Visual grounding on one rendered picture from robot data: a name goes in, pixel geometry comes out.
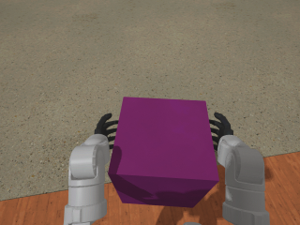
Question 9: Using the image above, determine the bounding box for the robot left forearm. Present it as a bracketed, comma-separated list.
[63, 134, 111, 225]

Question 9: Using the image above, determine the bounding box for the right robot hand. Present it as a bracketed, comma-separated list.
[209, 112, 233, 151]

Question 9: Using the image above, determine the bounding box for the left robot hand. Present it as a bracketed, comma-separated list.
[94, 113, 119, 150]

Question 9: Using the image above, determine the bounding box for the carton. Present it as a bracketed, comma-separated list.
[108, 97, 219, 208]

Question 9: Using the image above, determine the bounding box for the robot right forearm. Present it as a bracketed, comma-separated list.
[217, 135, 270, 225]

